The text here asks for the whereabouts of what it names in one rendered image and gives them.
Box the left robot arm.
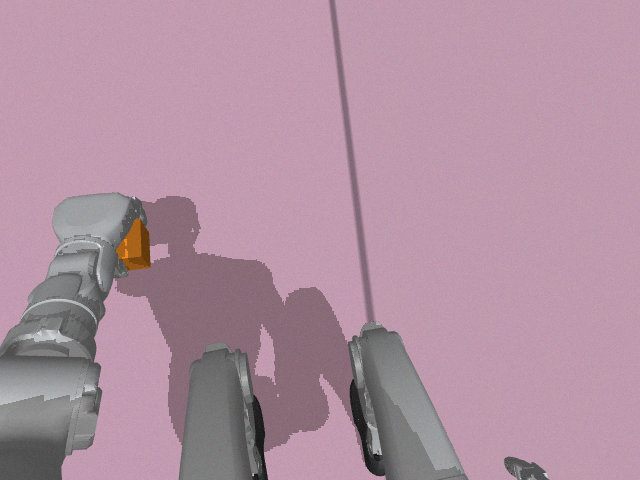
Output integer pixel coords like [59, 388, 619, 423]
[0, 236, 117, 480]

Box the left robot foot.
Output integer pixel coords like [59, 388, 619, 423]
[252, 394, 268, 480]

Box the small box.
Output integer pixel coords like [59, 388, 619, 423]
[115, 219, 151, 271]

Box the left robot hand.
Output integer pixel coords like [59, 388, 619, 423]
[52, 193, 147, 278]

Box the right robot foot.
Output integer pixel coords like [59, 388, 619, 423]
[350, 379, 385, 476]

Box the right robot hand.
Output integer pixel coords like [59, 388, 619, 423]
[504, 457, 549, 480]

